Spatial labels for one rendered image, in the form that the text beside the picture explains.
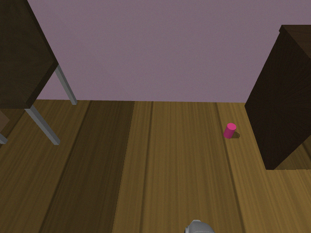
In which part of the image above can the desk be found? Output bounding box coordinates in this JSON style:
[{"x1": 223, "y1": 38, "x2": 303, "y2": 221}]
[{"x1": 245, "y1": 25, "x2": 311, "y2": 170}]

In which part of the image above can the chair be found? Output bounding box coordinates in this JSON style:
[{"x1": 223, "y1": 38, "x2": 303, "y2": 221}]
[{"x1": 0, "y1": 0, "x2": 77, "y2": 145}]

